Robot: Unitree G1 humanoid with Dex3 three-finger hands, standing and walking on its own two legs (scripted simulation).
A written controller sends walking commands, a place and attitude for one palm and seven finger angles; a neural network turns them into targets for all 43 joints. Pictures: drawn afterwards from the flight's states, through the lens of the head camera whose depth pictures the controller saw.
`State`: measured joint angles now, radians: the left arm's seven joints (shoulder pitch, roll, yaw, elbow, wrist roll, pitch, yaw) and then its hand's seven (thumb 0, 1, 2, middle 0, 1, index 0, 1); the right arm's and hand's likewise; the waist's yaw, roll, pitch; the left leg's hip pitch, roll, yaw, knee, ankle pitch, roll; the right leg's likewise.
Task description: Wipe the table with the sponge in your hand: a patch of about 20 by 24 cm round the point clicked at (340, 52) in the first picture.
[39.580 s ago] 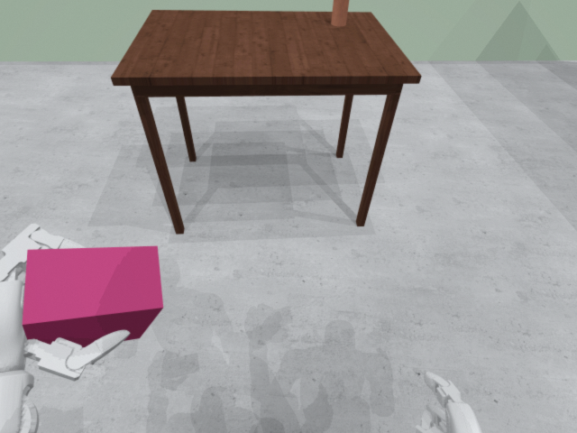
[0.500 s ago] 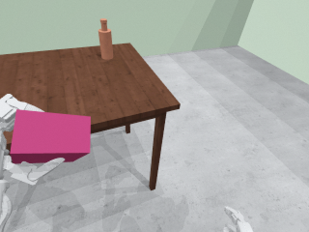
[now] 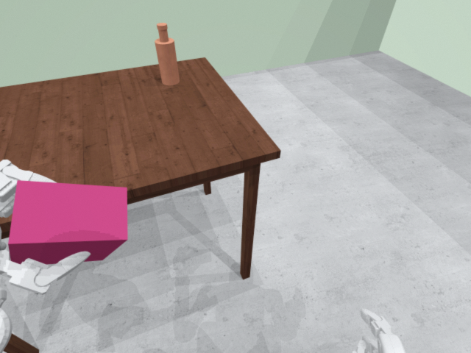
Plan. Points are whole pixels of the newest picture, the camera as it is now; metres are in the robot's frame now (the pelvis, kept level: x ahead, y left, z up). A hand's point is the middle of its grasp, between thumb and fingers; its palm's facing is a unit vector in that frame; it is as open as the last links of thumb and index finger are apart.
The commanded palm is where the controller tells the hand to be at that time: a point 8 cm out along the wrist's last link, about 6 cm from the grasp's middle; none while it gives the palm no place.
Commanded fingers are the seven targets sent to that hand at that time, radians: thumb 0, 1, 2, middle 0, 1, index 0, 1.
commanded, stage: stop stepping back and stand still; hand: left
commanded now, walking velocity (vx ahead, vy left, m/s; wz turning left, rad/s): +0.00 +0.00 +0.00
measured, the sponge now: (83, 227) +0.23 +0.21 +0.18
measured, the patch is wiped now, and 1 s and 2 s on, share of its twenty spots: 1.00 1.00 1.00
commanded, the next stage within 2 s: stand and wait in 0.26 s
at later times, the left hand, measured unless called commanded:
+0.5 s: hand (41, 217) +0.23 +0.26 +0.19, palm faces +0.39 -0.84 -0.37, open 10.6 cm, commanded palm +0.18 +0.30 +0.22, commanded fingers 0.00 0.10 1.30 -1.20 -1.60 -1.20 -1.60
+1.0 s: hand (24, 228) +0.22 +0.27 +0.19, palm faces +0.41 -0.84 -0.36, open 10.7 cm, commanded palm +0.17 +0.31 +0.22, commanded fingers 0.00 0.10 1.30 -1.20 -1.60 -1.20 -1.60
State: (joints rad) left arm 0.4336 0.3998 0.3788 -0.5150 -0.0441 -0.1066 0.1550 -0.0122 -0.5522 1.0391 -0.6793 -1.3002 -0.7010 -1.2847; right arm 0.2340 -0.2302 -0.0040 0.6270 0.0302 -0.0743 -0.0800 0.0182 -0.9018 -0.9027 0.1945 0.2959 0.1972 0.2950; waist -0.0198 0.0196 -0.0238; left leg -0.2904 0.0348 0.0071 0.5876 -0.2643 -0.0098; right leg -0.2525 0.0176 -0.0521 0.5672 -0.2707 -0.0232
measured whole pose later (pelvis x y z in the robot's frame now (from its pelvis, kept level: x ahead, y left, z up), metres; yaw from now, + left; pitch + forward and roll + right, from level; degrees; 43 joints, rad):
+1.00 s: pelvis +0.00 +0.03 +0.01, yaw -1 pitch -1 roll -2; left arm 0.45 0.37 0.34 -0.52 -0.05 -0.12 0.15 -0.01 -0.55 1.04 -0.68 -1.30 -0.70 -1.29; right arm 0.19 -0.20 0.02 0.63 0.01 -0.04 -0.06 0.02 -0.90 -0.90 0.20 0.30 0.20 0.30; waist 0.01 0.02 -0.01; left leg -0.26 0.02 0.03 0.50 -0.22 0.02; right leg -0.20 0.01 -0.02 0.41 -0.19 0.01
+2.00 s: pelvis +0.01 +0.03 +0.01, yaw -1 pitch -1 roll -2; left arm 0.45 0.37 0.34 -0.53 -0.05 -0.11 0.15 -0.01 -0.55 1.04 -0.68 -1.30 -0.70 -1.29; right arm 0.18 -0.20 0.01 0.62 0.01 -0.04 -0.06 0.02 -0.90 -0.90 0.20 0.30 0.20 0.30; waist 0.01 0.03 0.00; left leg -0.25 0.02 0.04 0.49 -0.23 0.02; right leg -0.19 0.01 -0.02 0.41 -0.20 0.01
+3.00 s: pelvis +0.00 +0.03 +0.01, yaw -2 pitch -1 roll -1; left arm 0.44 0.36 0.35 -0.52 -0.05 -0.12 0.16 -0.01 -0.55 1.04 -0.68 -1.30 -0.70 -1.29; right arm 0.17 -0.20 0.01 0.62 0.01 -0.04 -0.06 0.02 -0.90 -0.90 0.20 0.30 0.20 0.30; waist 0.02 0.03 0.01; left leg -0.25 0.02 0.05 0.49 -0.22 0.03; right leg -0.20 0.00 -0.01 0.41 -0.19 0.02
